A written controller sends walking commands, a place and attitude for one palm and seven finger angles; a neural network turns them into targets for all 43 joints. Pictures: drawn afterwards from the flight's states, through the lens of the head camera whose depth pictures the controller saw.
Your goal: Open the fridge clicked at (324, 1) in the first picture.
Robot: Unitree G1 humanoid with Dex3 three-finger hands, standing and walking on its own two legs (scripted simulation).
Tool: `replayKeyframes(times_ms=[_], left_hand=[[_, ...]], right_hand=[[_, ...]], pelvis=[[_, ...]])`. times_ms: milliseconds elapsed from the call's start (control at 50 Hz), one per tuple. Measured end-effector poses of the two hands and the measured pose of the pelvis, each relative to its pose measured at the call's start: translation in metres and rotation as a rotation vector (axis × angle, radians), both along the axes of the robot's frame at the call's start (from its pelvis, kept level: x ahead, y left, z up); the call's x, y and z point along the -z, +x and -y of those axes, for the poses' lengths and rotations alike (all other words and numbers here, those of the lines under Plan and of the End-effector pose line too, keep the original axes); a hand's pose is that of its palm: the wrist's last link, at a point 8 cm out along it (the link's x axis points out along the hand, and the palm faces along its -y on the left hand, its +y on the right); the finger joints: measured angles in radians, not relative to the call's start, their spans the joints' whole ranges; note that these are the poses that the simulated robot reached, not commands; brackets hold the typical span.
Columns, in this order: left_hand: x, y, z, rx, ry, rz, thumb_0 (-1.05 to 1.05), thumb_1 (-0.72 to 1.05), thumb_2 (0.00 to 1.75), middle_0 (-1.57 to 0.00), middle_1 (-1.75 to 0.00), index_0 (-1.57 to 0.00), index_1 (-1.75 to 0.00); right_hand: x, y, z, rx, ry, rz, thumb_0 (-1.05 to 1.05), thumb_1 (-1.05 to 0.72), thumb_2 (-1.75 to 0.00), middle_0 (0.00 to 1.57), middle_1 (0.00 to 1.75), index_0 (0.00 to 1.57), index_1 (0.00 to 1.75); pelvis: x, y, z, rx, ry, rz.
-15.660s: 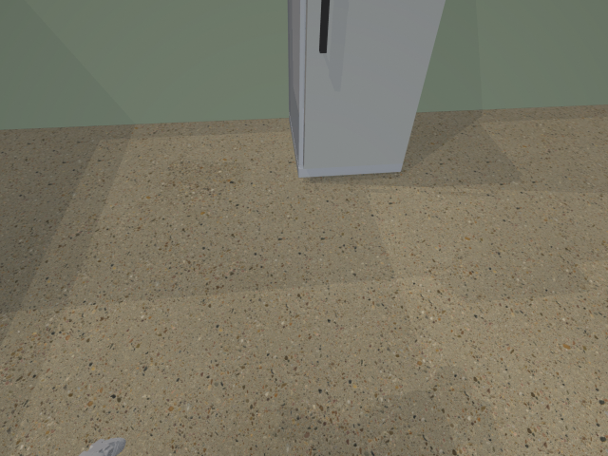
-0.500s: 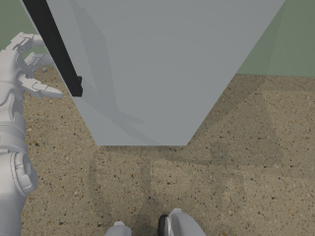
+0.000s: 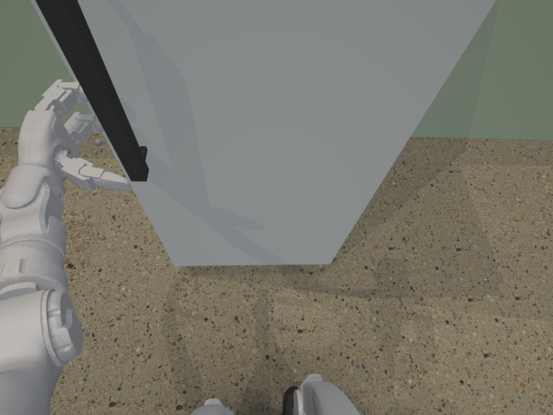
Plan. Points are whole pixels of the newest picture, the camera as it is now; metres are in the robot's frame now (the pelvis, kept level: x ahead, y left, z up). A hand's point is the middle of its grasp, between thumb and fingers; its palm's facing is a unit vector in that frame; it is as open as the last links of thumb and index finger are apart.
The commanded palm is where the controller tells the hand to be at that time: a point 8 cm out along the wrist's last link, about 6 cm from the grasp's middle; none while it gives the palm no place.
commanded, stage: slide the fingers in behind the handle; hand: left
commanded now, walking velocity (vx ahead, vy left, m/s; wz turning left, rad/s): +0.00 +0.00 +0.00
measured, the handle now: (106, 85) +0.52 +0.20 +0.14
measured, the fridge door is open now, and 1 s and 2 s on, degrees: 0 0 0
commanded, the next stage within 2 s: grip the handle and tug to test in 1.28 s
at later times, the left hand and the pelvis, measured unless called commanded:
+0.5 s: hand (110, 145) +0.46 +0.21 +0.09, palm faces -0.03 -1.00 +0.00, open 13.9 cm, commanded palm +0.44 +0.25 +0.09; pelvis +0.00 -0.01 +0.00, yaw +1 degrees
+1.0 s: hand (124, 143) +0.47 +0.19 +0.09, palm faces -0.03 -1.00 +0.00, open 13.9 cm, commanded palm +0.44 +0.24 +0.09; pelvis -0.01 -0.01 +0.00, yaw +0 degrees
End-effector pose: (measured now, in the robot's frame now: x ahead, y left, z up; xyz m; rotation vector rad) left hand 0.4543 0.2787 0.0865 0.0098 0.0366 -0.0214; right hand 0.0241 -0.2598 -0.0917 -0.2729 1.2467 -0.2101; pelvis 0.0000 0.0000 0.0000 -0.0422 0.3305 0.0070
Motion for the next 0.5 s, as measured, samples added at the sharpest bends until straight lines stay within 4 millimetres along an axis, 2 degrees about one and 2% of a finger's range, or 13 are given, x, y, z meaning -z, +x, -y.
replayKeyframes(times_ms=[120,260,400,500], left_hand=[[-0.006,-0.002,0.006,0.005,-0.008,0.024,-0.01,-0.5,0.3,-0.3,-1.2,-0.3,-1.21],[-0.003,-0.004,0.011,-0.005,-0.015,-0.005,-0.01,-0.5,0.3,-0.3,-1.2,-0.3,-1.2],[-0.004,-0.008,0.011,-0.01,-0.001,0.016,-0.01,-0.5,0.3,-0.3,-1.2,-0.3,-1.2],[-0.005,-0.01,0.018,0.009,-0.006,0.015,-0.01,-0.5,0.3,-0.3,-1.2,-0.3,-1.2]], right_hand=[[0.001,0.009,0.001,-0.007,0.007,0.015,0.0,-0.91,-0.9,0.21,0.3,0.2,0.3],[0.0,0.015,0.003,-0.012,0.011,0.038,0.0,-0.91,-0.9,0.21,0.3,0.2,0.3],[0.001,0.011,0.006,-0.015,0.007,0.036,0.0,-0.91,-0.9,0.21,0.3,0.2,0.3],[0.003,0.006,0.008,-0.016,0.009,0.024,0.0,-0.91,-0.9,0.21,0.3,0.2,0.3]], pelvis=[[-0.001,0.003,0.002,-0.004,0.001,0.006],[-0.002,0.002,0.004,-0.004,0.005,0.014],[-0.001,-0.001,0.007,-0.004,0.008,0.016],[-0.001,-0.003,0.007,-0.008,0.008,0.019]])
